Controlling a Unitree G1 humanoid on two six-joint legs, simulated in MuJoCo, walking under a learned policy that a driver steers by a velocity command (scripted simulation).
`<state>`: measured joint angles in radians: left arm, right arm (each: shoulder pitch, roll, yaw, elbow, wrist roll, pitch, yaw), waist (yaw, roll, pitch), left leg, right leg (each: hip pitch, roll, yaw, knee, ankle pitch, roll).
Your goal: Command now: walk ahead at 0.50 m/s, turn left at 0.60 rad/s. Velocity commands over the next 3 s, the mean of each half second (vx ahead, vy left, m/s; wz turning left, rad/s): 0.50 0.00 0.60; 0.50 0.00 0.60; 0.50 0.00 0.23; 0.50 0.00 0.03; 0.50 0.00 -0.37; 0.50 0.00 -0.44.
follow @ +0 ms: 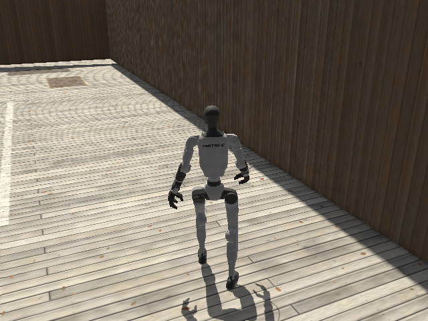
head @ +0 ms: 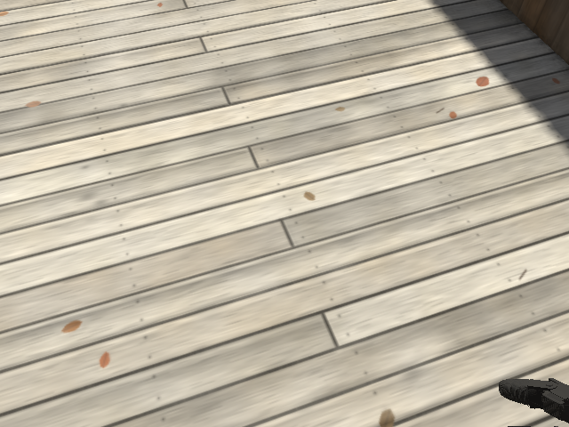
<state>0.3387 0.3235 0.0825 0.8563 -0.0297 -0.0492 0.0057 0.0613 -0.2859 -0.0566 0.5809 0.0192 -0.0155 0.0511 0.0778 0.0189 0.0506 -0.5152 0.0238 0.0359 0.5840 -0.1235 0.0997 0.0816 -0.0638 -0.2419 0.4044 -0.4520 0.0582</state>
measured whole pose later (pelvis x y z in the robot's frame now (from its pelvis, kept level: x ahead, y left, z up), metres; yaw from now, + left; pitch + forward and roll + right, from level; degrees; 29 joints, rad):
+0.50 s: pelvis +0.29 +0.00 +0.00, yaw +17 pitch +2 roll +0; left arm 0.02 0.28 0.04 0.68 0.00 -0.12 -0.03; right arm 0.40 -0.31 -0.08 0.73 0.02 -0.02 -0.02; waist -0.08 -0.01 0.01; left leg -0.08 -0.10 -0.24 0.58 -0.49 0.06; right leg -0.45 0.03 0.05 0.49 -0.06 0.00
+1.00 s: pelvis +0.52 +0.13 +0.00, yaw +35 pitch +2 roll -2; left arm 0.34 0.32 0.08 0.85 -0.03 -0.05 0.01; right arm 0.06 -0.28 -0.06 0.58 0.02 -0.02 0.05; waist 0.08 0.02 0.06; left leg -0.52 0.02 0.04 0.58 -0.11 0.10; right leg 0.09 -0.06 -0.25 0.40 -0.45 0.06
